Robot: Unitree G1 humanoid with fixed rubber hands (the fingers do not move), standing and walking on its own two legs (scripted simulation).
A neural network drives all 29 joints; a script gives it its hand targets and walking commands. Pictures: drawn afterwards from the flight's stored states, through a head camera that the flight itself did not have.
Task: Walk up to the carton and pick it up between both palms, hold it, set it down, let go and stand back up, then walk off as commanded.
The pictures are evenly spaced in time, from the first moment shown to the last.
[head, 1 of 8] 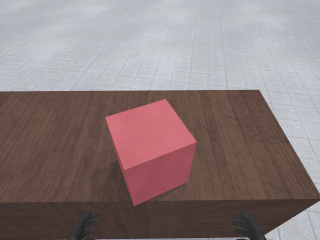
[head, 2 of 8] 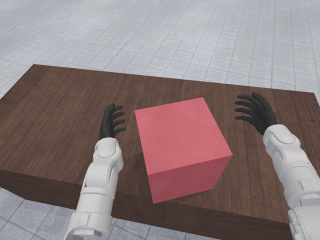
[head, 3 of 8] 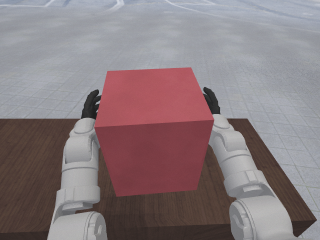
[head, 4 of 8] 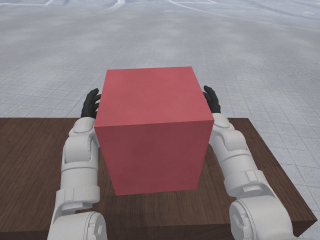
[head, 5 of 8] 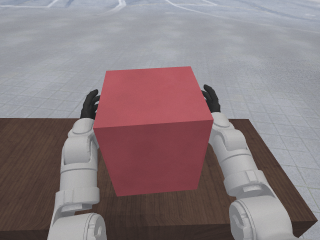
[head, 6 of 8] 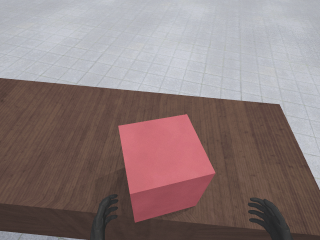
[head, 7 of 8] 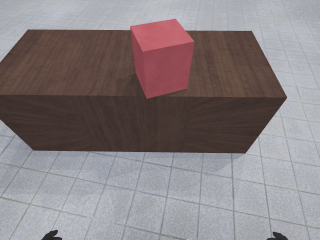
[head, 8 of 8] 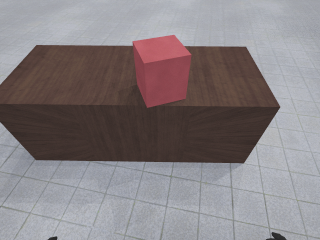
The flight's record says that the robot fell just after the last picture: no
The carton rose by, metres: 0.26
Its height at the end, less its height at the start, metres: +0.00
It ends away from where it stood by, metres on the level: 0.00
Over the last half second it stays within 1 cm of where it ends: yes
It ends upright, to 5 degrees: yes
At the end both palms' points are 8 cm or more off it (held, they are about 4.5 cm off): yes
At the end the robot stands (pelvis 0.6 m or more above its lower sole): yes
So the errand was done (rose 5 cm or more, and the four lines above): yes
